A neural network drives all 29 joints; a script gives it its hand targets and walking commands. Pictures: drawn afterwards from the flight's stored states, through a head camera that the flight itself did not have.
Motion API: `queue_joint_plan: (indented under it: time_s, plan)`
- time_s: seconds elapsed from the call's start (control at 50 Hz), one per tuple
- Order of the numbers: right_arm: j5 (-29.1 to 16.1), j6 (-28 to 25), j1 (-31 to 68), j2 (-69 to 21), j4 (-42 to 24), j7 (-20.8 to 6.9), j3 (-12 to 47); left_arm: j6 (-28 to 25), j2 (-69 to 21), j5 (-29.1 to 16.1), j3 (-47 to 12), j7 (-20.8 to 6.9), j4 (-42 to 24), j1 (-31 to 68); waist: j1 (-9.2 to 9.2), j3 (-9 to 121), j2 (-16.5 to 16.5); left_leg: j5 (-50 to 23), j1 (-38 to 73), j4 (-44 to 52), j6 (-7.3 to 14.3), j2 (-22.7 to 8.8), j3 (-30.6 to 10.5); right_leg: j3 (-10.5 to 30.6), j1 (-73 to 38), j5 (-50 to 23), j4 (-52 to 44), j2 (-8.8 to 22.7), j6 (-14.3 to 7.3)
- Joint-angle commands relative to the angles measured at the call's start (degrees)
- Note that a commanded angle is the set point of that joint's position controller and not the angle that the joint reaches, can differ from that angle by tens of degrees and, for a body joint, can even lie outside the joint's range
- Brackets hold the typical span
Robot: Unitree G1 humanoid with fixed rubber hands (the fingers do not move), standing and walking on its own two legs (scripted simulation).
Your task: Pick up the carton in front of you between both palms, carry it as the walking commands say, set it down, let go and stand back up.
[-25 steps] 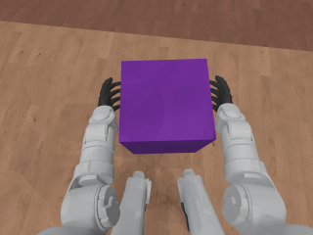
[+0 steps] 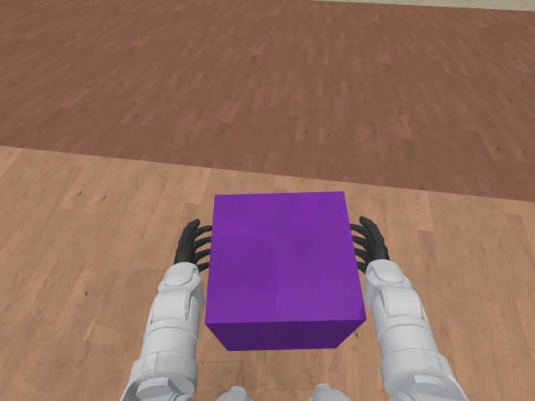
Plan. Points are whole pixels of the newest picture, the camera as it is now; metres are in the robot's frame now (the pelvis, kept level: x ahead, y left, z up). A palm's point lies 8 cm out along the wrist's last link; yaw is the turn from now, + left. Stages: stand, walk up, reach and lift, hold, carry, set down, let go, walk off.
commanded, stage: reach and lift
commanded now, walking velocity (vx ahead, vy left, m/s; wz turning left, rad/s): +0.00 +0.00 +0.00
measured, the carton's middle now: (280, 278) +0.33 +0.00 -0.09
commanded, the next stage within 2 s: hold in 1.32 s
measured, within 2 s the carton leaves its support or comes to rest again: neither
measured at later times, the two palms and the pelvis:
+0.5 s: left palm (167, 260) +0.30 +0.15 +0.07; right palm (398, 257) +0.29 -0.15 +0.07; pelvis +0.00 +0.00 +0.05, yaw +0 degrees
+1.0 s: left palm (166, 250) +0.30 +0.15 +0.08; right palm (399, 247) +0.30 -0.15 +0.08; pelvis +0.01 +0.00 +0.05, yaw +0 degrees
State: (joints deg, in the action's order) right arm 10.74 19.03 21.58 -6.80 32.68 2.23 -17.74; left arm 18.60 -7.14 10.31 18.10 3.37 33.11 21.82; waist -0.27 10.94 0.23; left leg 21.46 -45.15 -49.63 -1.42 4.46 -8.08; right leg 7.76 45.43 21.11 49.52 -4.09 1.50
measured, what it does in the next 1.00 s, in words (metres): rises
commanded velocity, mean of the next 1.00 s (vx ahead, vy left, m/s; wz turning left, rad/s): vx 0.00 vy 0.00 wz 0.00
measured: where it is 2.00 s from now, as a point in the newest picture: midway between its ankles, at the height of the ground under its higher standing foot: outside the picture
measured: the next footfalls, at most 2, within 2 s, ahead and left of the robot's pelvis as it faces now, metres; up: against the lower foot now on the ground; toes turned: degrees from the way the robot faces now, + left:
none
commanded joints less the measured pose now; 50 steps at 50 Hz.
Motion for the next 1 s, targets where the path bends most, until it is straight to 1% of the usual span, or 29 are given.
queue_joint_plan:
  time_s: [0.0,0.1,0.22,0.26,0.32,0.38,0.42,0.5,0.6,0.74,0.98]
  plan:
    - [-7.43,0.71,26.45,-58.57,-0.66,-13.59,33.85,1.15,-59.45,-7.36,-34.4,-14.31,0.02,25.88,-0.02,24.14,0.01,-20.6,20.04,10.3,0.46,2.41,3.14,-3.09,-22.01,-20.92,-9.86,-2.59,-0.7]
    - [-8.39,4.48,22.4,-58.53,-4.51,-14.17,35.9,4.98,-59.28,-8.15,-36.29,-15.06,-3.4,21.58,-0.1,18.39,-0.18,-23.51,27.66,16.94,0.41,1.82,2.92,-3.0,-29.74,-23.89,-16.36,-1.97,-0.5]
    - [-9.55,10.26,19.41,-57.81,-10.16,-14.92,38.14,10.64,-58.24,-9.18,-38.19,-15.94,-9.0,18.77,0.05,10.64,-0.19,-23.69,34.84,23.9,0.17,1.18,2.99,-3.0,-36.87,-23.91,-23.43,-1.32,-0.23]
    - [-9.05,12.14,18.83,-57.04,-10.86,-15.13,37.49,12.5,-57.51,-8.8,-37.57,-16.14,-9.89,18.31,0.05,6.83,-0.14,-21.44,35.77,25.81,0.23,1.12,3.18,-3.17,-37.46,-21.76,-25.38,-1.25,-0.34]
    - [-8.09,14.11,19.21,-55.95,-9.99,-15.63,34.87,14.55,-56.55,-7.56,-34.79,-16.6,-9.07,18.6,0.03,1.37,-0.16,-15.69,35.4,27.62,0.53,0.93,3.48,-3.52,-37.22,-16.04,-27.07,-1.1,-0.59]
    - [-6.71,14.87,21.86,-55.58,-8.22,-16.24,31.67,15.32,-56.27,-6.08,-31.68,-17.33,-7.14,21.15,0.17,-1.85,-0.09,-10.47,34.33,28.16,0.8,0.66,3.84,-3.93,-36.32,-10.83,-27.62,-0.94,-0.86]
    - [-6.68,14.79,24.6,-56.41,-8.47,-16.63,31.5,15.18,-57.1,-6.2,-31.53,-17.78,-7.35,23.95,0.07,-1.1,-0.05,-9.14,34.59,27.85,0.97,0.55,4.01,-4.16,-36.49,-9.43,-27.4,-0.86,-1.04]
    - [-7.1,14.54,28.44,-57.69,-9.27,-16.98,32.47,14.9,-58.27,-6.91,-32.58,-18.13,-8.46,27.98,-0.03,2.18,-0.08,-9.53,35.77,27.28,1.04,0.54,4.22,-4.38,-37.67,-9.96,-26.86,-0.83,-1.06]
    - [-7.17,14.56,29.37,-57.94,-9.16,-17.0,32.74,14.98,-58.41,-7.11,-32.9,-18.12,-8.43,28.92,0.0,3.71,-0.01,-9.71,36.72,27.59,0.89,0.61,4.34,-4.49,-38.6,-10.28,-26.9,-0.86,-0.92]
    - [-7.14,15.32,27.34,-57.2,-10.32,-16.75,32.82,15.8,-57.48,-6.88,-32.82,-18.0,-9.36,26.8,0.13,4.12,-0.15,-13.49,38.56,28.36,0.62,0.85,4.4,-4.4,-40.09,-13.85,-27.89,-1.1,-0.58]
    - [-8.48,17.05,21.74,-56.18,-15.59,-16.18,35.03,17.42,-56.08,-8.05,-35.04,-17.49,-14.89,21.35,0.12,4.29,-0.22,-20.64,41.44,29.5,0.29,1.35,4.02,-3.94,-43.43,-21.3,-29.17,-1.54,-0.2]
